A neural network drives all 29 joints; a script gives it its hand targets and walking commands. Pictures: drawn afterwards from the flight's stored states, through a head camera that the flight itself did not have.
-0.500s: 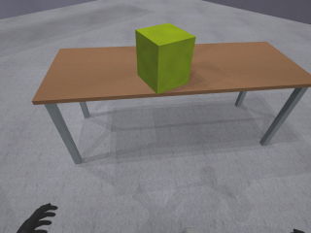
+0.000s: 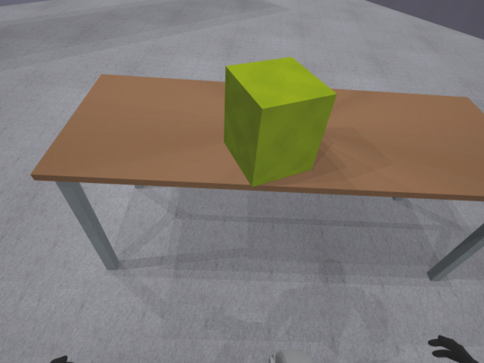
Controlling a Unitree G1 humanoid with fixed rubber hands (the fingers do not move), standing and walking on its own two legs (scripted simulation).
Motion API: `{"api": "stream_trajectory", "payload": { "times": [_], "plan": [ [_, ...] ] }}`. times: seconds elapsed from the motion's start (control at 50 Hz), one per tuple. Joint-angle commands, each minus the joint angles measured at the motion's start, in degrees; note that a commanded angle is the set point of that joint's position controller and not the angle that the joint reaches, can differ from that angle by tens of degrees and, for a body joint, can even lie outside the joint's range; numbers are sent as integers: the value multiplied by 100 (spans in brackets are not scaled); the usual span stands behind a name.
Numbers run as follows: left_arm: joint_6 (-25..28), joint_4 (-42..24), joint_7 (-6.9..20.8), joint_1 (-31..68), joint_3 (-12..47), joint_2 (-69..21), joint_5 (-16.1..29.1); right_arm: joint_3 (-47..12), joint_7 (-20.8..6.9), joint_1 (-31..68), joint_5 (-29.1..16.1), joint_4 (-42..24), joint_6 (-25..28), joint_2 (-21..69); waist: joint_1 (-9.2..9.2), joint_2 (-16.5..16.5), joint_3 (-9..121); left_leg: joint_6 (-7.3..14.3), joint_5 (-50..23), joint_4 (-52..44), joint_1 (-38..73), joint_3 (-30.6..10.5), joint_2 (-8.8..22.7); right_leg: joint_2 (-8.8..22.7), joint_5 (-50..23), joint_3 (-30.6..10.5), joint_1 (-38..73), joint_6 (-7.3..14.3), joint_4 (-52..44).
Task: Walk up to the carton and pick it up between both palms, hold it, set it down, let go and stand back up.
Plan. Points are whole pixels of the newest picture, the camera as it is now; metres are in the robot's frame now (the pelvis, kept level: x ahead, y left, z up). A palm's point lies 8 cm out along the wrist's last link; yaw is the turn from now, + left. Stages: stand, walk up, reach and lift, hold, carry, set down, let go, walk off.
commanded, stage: walk up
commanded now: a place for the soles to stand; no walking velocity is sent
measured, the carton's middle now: (271, 121) +0.74 -0.07 +0.00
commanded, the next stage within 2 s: none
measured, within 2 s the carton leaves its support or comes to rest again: neither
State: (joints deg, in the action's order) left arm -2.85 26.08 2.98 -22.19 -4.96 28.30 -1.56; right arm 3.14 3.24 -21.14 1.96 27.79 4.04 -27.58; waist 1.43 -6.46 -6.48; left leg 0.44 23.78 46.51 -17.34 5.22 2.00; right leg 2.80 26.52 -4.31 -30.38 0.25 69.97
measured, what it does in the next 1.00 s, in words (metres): walks ahead: right foot, then left foot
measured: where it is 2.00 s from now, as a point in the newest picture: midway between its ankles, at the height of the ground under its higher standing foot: (268, 359)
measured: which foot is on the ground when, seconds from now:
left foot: down 0.00-0.14, up 0.16-0.38, down 0.40-1.00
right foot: up 0.00-0.10, down 0.12-0.40, up 0.42-0.66, down 0.68-1.00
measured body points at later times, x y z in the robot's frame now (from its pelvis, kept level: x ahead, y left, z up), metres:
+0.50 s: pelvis +0.19 -0.08 -0.01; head +0.18 -0.05 +0.44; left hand +0.29 +0.27 -0.09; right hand +0.32 -0.41 -0.04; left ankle +0.24 +0.04 -0.70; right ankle +0.18 -0.21 -0.65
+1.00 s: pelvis +0.33 -0.15 +0.01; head +0.35 -0.15 +0.46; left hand +0.50 +0.18 -0.05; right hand +0.47 -0.48 -0.07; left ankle +0.26 +0.02 -0.70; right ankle +0.36 -0.27 -0.70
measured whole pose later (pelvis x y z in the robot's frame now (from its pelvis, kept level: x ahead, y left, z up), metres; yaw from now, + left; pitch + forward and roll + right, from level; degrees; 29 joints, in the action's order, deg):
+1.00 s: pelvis +0.33 -0.15 +0.01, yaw +3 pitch -4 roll +1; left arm -0.4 40.1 0.3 -3.8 -0.2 26.9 1.4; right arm 0.6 1.5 -11.2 -1.5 42.2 0.9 -27.0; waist 0.0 -0.9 -7.2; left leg -4.1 26.4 41.0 -9.8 -3.1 3.8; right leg 4.2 20.9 4.3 -18.6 -0.5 43.5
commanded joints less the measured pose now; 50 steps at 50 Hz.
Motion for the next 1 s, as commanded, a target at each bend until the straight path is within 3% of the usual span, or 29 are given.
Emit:
{"api": "stream_trajectory", "payload": {
  "times": [0.0, 0.04, 0.08, 0.1, 0.12, 0.14, 0.16, 0.24, 0.3, 0.32, 0.34, 0.36, 0.38, 0.4, 0.42, 0.46, 0.5, 0.54, 0.6, 0.64, 0.66, 0.7, 0.72, 0.78, 0.8, 0.84, 0.86, 0.9, 0.98],
  "plan": [
    [169, -667, 67, 206, -289, 827, -1, 550, 41, -34, 15, -529, 125, -1574, -340, 1599, 32, 1336, -537, -1985, 227, -1807, 1565, 514, -343, -9, -715, -56, -1219],
    [199, -547, 108, 265, -304, 704, 3, 517, -30, 80, 15, -468, 64, -1697, -223, 1814, 282, 1140, -618, -1721, -249, -1358, 1502, 317, -798, 554, 429, 128, -1890],
    [207, -354, 105, -292, -419, 840, 23, 467, -84, 295, -6, -525, -54, -1558, 202, 1454, 267, 826, 932, -1141, -1445, -696, 1180, -176, -1029, 1172, 2027, 171, -2559],
    [237, -204, 104, -401, -537, 1106, 22, 292, -114, 180, 0, -513, -146, -1175, 385, 263, 370, 676, 494, -142, -1945, -391, 882, -452, -531, 1097, 2938, 345, -2894],
    [244, -184, 10, -803, -747, 1629, 32, 243, -223, 193, -131, -741, -125, -962, 727, -659, 740, 178, 57, 1840, -2835, 270, 349, 652, 1168, -1211, 3319, 871, -3624],
    [277, -259, -59, -992, -693, 1813, 85, 315, -167, 649, -231, -950, -144, -1301, 1022, -1137, 949, 60, 1569, 2850, -3278, -174, -239, 1903, 2348, -3724, 3174, 1896, -5211],
    [299, -346, -110, -957, -700, 1839, 155, 385, -148, 1028, -231, -961, -163, -1417, 1055, -184, 644, 0, 1393, 3400, -3321, -1133, -176, 2194, 2442, -4052, 2846, 2151, -5445],
    [292, -293, -269, 150, -505, 1521, 69, 441, -119, 127, -122, -516, -121, -1402, 150, 67, 183, -19, 866, 2221, -2326, -983, 412, 1824, 1118, -2355, 1656, 1602, -4876],
    [321, -314, -193, 554, -355, 1404, -31, 407, -253, -217, -198, -250, -211, -1208, -52, -833, 16, 116, 355, 1199, -874, -306, 279, 1486, 1617, -1057, 327, 1272, -4890],
    [284, -372, -155, 789, -337, 1285, 36, 414, -301, -187, -175, -198, -210, -1232, -51, -334, -77, 121, -60, 737, -135, -94, 124, 1322, 1780, -759, -144, 1146, -4633],
    [250, -430, -114, 1167, -281, 1188, 36, 420, -305, -658, -256, -87, -170, -1068, -428, -11, -62, 158, -567, 57, 928, 59, -26, 1147, 2247, -395, -954, 906, -4190],
    [204, -451, -70, 1286, -201, 1104, 16, 520, -277, -1199, -248, 54, -153, -1157, -724, 24, -19, 131, -418, -255, 1604, -131, -208, 842, 2466, 48, -1472, 695, -3537],
    [190, -466, -41, 1047, -161, 644, 6, 640, -200, -1471, -161, 116, -132, -1531, -906, 1128, 286, 272, 1017, -1102, 2001, -1624, 622, 435, 1755, 764, -1884, 366, -1697],
    [190, -642, -61, 1069, -211, 703, 77, 721, -68, -1526, 6, -173, -90, -1926, -1075, 1670, 431, 963, 2683, -3026, 1737, -5274, 2035, -285, 1012, 431, -2196, 178, -239],
    [88, -886, -107, 1332, -373, 1154, 88, 747, 58, -1264, -3, -241, -53, -1976, -1043, 1046, 253, 1197, 3352, -3448, 1364, -5719, 2481, -122, 1070, -496, -2319, 209, 201],
    [106, -741, -84, 911, -362, 1202, 77, 611, 142, -620, 110, -286, -4, -1893, -433, 675, -139, 1512, 2845, -3108, 1108, -5003, 2463, -3, 387, -689, -2239, 166, 737],
    [185, -472, -52, 365, -387, 1167, 86, 512, 57, -248, 52, -376, 70, -1622, -295, 1264, -150, 1493, 1458, -2672, 912, -3314, 1979, 100, 195, -572, -1709, 34, 162],
    [149, -417, -10, 459, -351, 1012, 32, 530, 27, -85, 53, -431, 80, -1635, -237, 1553, -320, 1475, 990, -2570, 309, -2698, 1894, 361, -27, -344, -1231, -14, -339],
    [249, -238, -61, 393, -270, 841, 170, 409, -110, 454, -46, -505, -12, -1305, -211, 2124, -23, 1003, -1500, -1577, -676, -883, 1068, 137, -455, 565, 631, 45, -2073],
    [264, 5, -140, 279, -305, 892, 162, 276, -181, 299, -207, -512, -160, -1140, -19, 1563, 437, 457, -1369, -830, -1281, -447, 675, -379, -1710, 1218, 2205, 70, -2921],
    [271, 113, -206, 196, -434, 1116, 202, 248, -228, 279, -151, -377, -227, -1125, 136, 1299, 488, 380, -1392, -151, -1666, -461, 803, -349, -1570, 776, 2757, 154, -3232],
    [240, 11, -300, 364, -425, 1665, 274, 254, -165, 15, -355, -439, -295, -1226, 231, -298, 1391, -160, 253, 1495, -1175, -578, 157, 1682, -1448, -2612, 2166, 1366, -4342],
    [263, 10, -328, 605, -354, 1537, 290, 266, -100, 205, -342, -362, -387, -1386, 190, -63, 951, -33, 1468, 1425, -1023, -908, 148, 1914, -306, -2780, 1600, 1594, -4634],
    [261, 211, -357, 1364, -189, 1424, 220, 270, -125, -289, -307, 234, -311, -1312, -158, -520, 588, 178, 605, 14, -429, -883, 278, 1610, -1134, -1687, 1185, 1088, -4054],
    [268, 110, -317, 1696, -42, 1270, 214, 202, -128, -352, -296, 440, -245, -1263, -462, -55, 525, 259, -415, -832, 476, -954, 288, 1375, -1582, -1092, 489, 720, -3745],
    [288, 468, -242, 1663, -25, 1095, 346, 301, -171, 673, -339, 553, -117, -1586, 8, 582, 452, 317, -1849, -1428, -184, -1911, 836, 427, -2653, 216, 1441, 47, -3059],
    [328, 647, -294, 1766, 9, 1161, 297, 226, -171, 584, -365, 694, -99, -1494, -29, 105, 618, 171, -3016, -1122, -65, -1614, 754, 471, -3576, 219, 1951, 188, -3039],
    [344, 854, -310, 1664, 27, 1114, 303, 223, -151, 472, -368, 930, -176, -1542, -98, 600, 1505, -11, -3510, -814, 809, -1011, 522, 722, -4629, 111, 2231, 421, -2992],
    [287, 1306, -310, 1756, 77, 1181, 329, 132, -103, 788, -331, 1359, -303, -1280, -51, 30, 1413, -30, -2984, -737, 926, -831, 397, 826, -4935, 249, 2465, 503, -3440]
  ]
}}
